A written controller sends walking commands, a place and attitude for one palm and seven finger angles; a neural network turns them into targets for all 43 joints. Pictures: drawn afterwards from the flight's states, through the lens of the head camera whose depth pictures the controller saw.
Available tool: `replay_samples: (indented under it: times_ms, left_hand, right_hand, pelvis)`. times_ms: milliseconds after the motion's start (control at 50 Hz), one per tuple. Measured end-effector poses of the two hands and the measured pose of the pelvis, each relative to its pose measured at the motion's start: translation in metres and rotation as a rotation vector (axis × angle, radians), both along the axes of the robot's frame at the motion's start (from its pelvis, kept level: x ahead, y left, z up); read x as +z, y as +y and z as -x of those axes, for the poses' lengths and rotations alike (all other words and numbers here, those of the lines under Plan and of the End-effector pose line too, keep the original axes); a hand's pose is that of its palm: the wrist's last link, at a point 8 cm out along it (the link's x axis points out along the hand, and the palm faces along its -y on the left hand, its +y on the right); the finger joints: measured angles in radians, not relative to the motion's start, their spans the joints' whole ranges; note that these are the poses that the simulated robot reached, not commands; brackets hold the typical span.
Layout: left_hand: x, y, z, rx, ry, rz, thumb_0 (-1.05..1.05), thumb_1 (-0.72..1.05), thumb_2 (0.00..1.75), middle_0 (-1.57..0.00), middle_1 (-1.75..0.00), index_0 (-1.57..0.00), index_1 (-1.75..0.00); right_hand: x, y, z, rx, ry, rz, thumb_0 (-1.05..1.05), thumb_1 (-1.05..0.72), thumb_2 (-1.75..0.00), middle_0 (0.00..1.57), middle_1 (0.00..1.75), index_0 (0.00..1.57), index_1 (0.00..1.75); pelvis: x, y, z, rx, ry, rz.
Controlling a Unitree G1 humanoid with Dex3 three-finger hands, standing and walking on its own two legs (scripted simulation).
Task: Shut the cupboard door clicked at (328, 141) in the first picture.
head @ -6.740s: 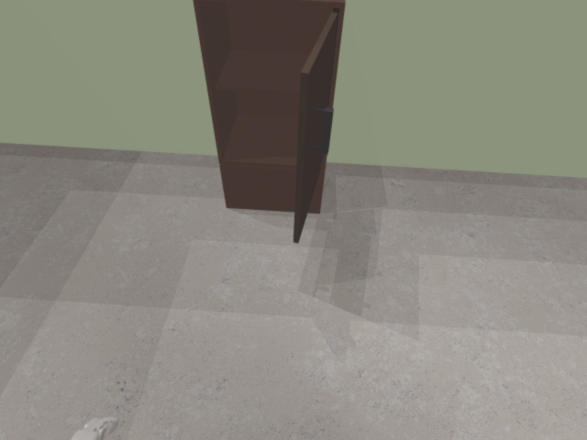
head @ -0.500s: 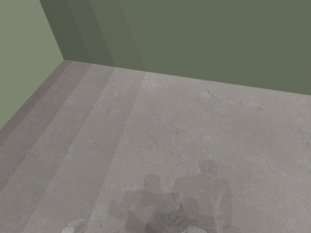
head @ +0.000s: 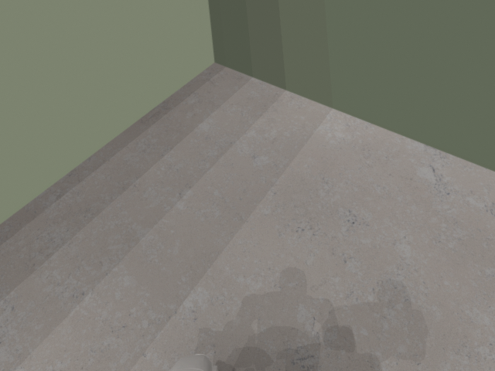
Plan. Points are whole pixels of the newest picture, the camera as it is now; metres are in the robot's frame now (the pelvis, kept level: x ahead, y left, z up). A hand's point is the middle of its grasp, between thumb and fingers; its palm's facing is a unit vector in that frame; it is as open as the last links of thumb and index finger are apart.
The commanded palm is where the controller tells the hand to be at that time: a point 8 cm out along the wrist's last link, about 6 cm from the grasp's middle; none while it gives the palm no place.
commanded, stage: walk to a spot facing it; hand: left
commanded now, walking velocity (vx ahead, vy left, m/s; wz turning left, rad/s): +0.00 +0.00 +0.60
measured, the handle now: out of the picture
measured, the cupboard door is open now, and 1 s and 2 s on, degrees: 80 80 80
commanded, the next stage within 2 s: none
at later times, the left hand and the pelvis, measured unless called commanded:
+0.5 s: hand out of the picture +0.08 +0.23 -0.14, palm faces +0.27 -0.92 -0.30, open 7.4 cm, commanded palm none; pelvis +0.00 -0.01 -0.01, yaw +16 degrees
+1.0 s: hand out of the picture -0.12 +0.22 -0.19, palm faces +0.59 -0.77 -0.25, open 7.4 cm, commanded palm none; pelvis -0.02 +0.02 -0.01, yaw +35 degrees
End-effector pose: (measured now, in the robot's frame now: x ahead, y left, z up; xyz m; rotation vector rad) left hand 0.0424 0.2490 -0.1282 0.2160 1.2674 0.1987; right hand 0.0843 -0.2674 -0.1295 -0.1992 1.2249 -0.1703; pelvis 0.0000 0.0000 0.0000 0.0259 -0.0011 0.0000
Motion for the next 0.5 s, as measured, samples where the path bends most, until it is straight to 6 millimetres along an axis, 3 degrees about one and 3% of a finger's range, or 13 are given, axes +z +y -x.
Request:
replay_samples:
  times_ms: [80, 160, 340, 440, 500]
  left_hand:
    - [-0.023, 0.032, 0.034, 0.098, 0.061, 0.01, 0.01, 0.91, 0.9, -0.21, -0.29, -0.21, -0.3]
    - [-0.022, 0.049, 0.045, 0.147, 0.089, 0.002, 0.01, 0.91, 0.9, -0.2, -0.29, -0.2, -0.3]
    - [0.004, 0.05, 0.009, 0.175, -0.081, -0.012, 0.01, 0.91, 0.9, -0.2, -0.29, -0.2, -0.3]
    - [0.015, 0.033, -0.009, 0.185, -0.162, -0.037, 0.01, 0.91, 0.9, -0.2, -0.29, -0.2, -0.3]
    - [0.018, 0.018, -0.01, 0.196, -0.205, -0.062, 0.01, 0.91, 0.9, -0.2, -0.29, -0.2, -0.3]
  right_hand:
    - [0.003, 0.023, -0.044, 0.104, -0.078, 0.042, 0.0, -0.91, -0.9, 0.2, 0.3, 0.19, 0.29]
    - [0.015, 0.042, -0.061, 0.161, -0.12, 0.054, 0.0, -0.91, -0.89, 0.2, 0.3, 0.2, 0.29]
    - [0.014, 0.058, -0.06, 0.218, -0.093, 0.008, 0.0, -0.9, -0.89, 0.21, 0.3, 0.2, 0.29]
    - [-0.002, 0.047, -0.052, 0.233, -0.047, -0.03, 0.0, -0.9, -0.89, 0.21, 0.3, 0.2, 0.3]
    - [-0.017, 0.034, -0.05, 0.243, -0.02, -0.051, 0.0, -0.9, -0.89, 0.21, 0.3, 0.2, 0.3]
  pelvis:
    - [-0.015, 0.018, -0.003, 0.055, 0.008, 0.016]
    - [-0.009, 0.024, -0.002, 0.087, 0.003, 0.03]
    - [0.002, 0.022, -0.001, 0.18, 0.0, 0.034]
    - [-0.001, 0.005, 0.0, 0.237, 0.006, 0.022]
    - [-0.008, -0.009, -0.001, 0.275, 0.01, 0.015]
